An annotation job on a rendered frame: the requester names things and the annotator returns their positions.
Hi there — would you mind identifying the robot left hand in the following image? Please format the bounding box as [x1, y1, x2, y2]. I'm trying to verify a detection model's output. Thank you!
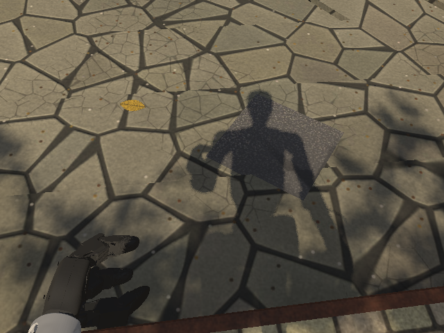
[42, 233, 150, 330]

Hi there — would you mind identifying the robot left forearm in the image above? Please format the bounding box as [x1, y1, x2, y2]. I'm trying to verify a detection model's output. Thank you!
[28, 313, 81, 333]

